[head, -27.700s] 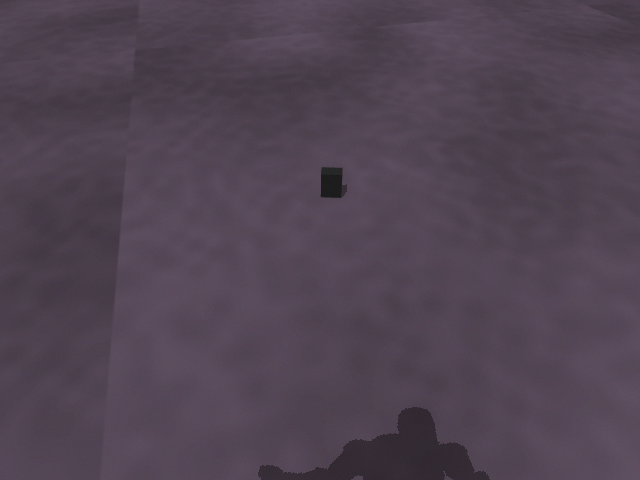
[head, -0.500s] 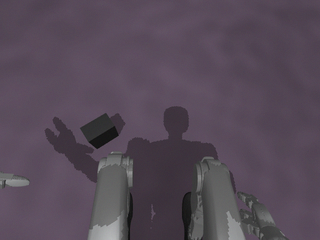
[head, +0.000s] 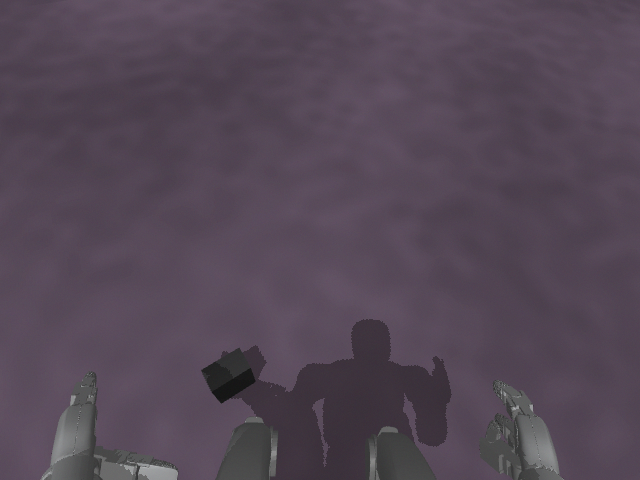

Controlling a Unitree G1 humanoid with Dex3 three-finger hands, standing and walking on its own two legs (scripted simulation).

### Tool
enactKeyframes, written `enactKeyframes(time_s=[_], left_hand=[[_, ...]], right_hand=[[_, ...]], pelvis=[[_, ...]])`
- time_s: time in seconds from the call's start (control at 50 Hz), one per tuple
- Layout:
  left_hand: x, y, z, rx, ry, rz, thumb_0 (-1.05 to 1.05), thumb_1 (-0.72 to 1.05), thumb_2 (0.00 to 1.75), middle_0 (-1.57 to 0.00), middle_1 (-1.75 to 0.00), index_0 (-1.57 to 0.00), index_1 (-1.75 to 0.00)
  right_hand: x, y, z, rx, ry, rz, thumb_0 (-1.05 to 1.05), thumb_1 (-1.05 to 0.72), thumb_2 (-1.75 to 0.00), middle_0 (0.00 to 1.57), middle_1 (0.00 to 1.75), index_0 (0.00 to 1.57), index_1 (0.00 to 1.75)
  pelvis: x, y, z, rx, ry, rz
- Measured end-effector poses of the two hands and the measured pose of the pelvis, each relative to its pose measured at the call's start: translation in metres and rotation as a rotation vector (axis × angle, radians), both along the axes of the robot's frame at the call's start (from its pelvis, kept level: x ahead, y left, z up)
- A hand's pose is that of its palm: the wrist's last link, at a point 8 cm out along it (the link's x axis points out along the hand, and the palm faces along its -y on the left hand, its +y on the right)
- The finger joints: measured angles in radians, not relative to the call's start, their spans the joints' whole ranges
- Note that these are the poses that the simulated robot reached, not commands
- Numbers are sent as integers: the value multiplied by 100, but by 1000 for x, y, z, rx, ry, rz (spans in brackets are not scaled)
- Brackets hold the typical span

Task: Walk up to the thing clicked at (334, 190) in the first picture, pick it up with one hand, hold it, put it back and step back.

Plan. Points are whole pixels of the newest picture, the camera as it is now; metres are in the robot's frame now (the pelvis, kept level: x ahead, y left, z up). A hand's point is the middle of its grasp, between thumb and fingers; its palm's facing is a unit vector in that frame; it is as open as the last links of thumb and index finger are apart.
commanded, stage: home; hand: left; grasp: from the side
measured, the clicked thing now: (230, 376) +0.39 +0.22 -0.56
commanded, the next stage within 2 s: none
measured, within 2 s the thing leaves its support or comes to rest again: neither
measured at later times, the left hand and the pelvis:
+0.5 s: hand (140, 429) +0.20 +0.20 +0.03, palm faces +0.12 -0.95 -0.29, open 17.5 cm; pelvis +0.03 +0.01 +0.08, yaw +1 degrees
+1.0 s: hand (152, 437) +0.19 +0.18 +0.03, palm faces +0.11 -0.95 -0.28, open 17.6 cm; pelvis +0.03 +0.00 +0.09, yaw +1 degrees
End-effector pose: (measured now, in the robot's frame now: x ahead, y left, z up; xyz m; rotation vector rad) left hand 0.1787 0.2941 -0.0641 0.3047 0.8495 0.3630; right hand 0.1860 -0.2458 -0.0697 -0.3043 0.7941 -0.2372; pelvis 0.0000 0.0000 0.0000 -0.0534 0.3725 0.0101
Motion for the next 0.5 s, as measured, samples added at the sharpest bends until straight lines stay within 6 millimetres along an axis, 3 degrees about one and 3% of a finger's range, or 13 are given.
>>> enactKeyframes(time_s=[0.16, 0.3, 0.4, 0.5], left_hand=[[7, -31, 65, -58, -41, -48, 0, -52, 7, -6, -6, -6, -6], [12, -48, 115, -76, -127, -111, 0, -55, 5, -6, -5, -5, -5], [8, -53, 127, -89, -143, -128, 0, -56, 5, -6, -5, -5, -5], [-3, -52, 122, -98, -108, -114, 0, -56, 5, -6, -5, -5, -5]], right_hand=[[-9, 10, 56, -2, -32, -42, 1, -90, -90, 20, 30, 20, 30], [-12, 21, 78, 28, -82, -67, 1, -90, -90, 20, 30, 20, 30], [-8, 29, 85, 52, -106, -50, 1, -90, -90, 20, 30, 20, 30], [-2, 31, 90, 54, -114, -12, 1, -90, -90, 20, 30, 20, 30]], pelvis=[[22, 6, 51, 0, -105, 11], [36, 12, 74, 0, -174, 10], [37, 14, 80, 4, -204, 8], [35, 12, 83, 8, -216, 10]])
